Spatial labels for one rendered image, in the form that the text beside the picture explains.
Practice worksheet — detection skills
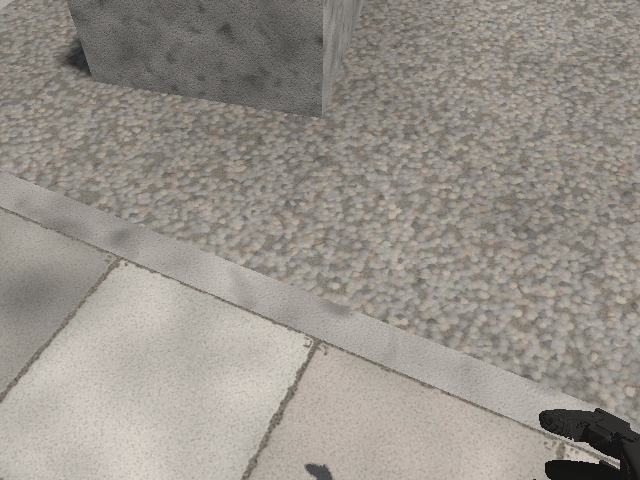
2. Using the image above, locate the right robot hand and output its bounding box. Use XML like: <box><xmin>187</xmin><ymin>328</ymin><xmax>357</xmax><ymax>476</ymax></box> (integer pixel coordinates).
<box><xmin>533</xmin><ymin>408</ymin><xmax>640</xmax><ymax>480</ymax></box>

